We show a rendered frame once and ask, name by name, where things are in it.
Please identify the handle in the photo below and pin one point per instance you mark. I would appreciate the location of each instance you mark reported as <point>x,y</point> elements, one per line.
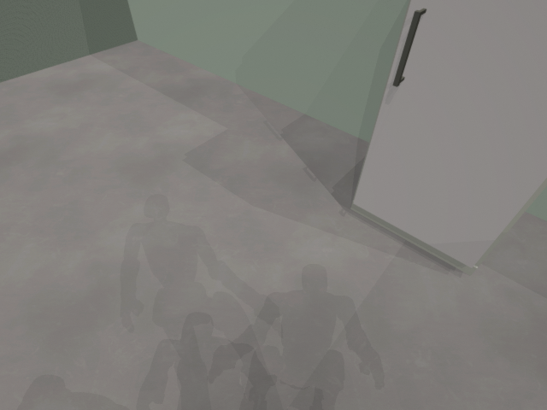
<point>413,27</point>

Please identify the fridge door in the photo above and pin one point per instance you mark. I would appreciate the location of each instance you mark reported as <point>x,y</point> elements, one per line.
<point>460,145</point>

